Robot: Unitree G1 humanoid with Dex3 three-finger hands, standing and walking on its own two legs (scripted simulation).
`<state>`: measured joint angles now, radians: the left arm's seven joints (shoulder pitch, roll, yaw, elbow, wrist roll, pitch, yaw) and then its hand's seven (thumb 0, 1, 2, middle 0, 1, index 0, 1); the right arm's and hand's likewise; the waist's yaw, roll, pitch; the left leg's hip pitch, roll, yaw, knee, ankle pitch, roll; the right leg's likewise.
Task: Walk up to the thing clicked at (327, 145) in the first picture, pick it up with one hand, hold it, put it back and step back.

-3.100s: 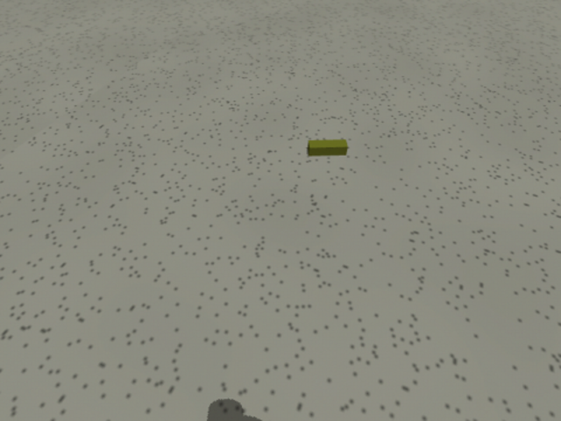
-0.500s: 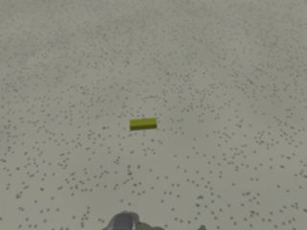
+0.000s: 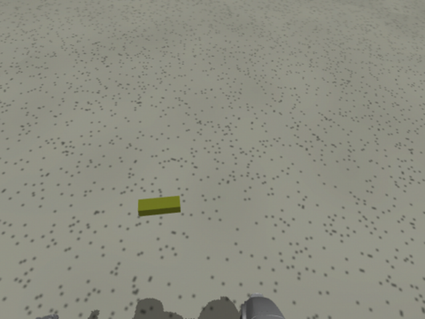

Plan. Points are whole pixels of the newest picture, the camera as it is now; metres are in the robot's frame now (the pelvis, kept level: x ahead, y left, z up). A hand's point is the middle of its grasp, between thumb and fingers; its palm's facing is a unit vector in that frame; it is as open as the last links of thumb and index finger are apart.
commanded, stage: walk up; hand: left
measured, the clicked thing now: (159, 205) +0.74 +0.21 -0.74
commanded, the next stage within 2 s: none
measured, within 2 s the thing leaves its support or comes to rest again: neither
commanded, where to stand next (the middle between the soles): +0.42 -0.11 m, yaw +5 degrees
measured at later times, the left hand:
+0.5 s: hand (136, 304) +0.18 +0.15 -0.13, palm faces +0.07 -0.93 -0.37, open 7.4 cm
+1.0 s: hand (157, 224) +0.35 +0.13 -0.14, palm faces +0.04 -0.92 -0.39, open 7.4 cm
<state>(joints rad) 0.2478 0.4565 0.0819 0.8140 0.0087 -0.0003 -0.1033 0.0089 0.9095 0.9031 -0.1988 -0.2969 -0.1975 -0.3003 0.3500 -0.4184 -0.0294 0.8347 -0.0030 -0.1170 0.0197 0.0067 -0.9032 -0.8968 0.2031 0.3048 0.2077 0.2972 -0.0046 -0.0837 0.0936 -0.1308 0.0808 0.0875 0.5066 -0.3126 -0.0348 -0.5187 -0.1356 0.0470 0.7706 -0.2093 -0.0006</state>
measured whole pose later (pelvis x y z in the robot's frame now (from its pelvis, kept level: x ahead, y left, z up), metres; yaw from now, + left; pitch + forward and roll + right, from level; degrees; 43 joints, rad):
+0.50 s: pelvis +0.17 -0.13 +0.01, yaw +3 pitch -3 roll +0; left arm 0.36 0.39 0.06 0.82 0.02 -0.05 -0.05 0.01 0.90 0.90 -0.20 -0.30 -0.20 -0.30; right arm 0.31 -0.41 -0.03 0.90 -0.01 -0.04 0.04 0.01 -0.91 -0.90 0.20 0.30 0.20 0.30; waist 0.06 0.02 0.09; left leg -0.49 0.05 -0.02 0.77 -0.23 0.01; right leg -0.11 0.06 -0.16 0.44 -0.29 -0.10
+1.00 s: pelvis +0.31 -0.16 -0.01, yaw +4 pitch -4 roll +1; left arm 0.29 0.43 0.06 0.85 -0.01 -0.05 -0.04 0.01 0.91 0.90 -0.20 -0.30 -0.20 -0.30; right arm 0.29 -0.41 -0.03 0.82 -0.01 -0.05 0.02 0.01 -0.90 -0.90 0.20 0.30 0.21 0.30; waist -0.01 -0.03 0.11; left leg -0.21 0.06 0.05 0.60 -0.32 -0.01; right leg -0.45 -0.10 0.02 0.71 -0.18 0.02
